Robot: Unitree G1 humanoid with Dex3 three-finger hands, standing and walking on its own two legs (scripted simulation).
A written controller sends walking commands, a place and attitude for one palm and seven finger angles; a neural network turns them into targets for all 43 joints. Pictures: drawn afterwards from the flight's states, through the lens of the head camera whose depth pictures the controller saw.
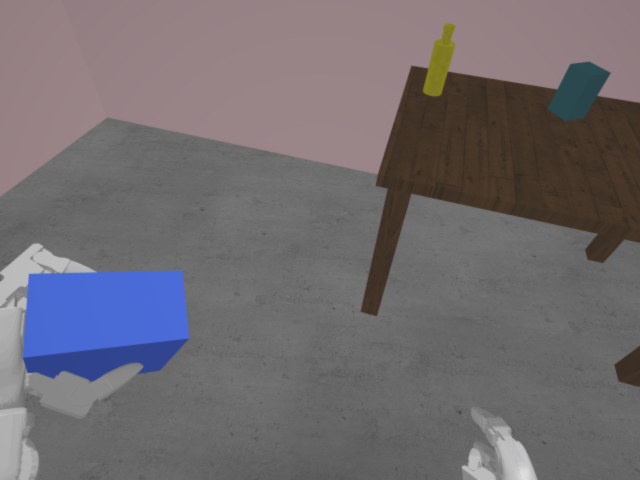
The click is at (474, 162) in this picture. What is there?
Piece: table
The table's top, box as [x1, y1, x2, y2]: [376, 66, 639, 242]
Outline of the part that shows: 411,66 378,172 376,185 639,242 639,103 597,96 586,115 582,119 564,121 547,109 556,89 448,72 442,93 439,96 429,96 422,91 427,68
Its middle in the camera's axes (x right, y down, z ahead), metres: +0.73 -0.27 +1.13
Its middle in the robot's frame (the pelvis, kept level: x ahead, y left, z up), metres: +1.05 -0.68 -0.13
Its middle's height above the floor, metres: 0.64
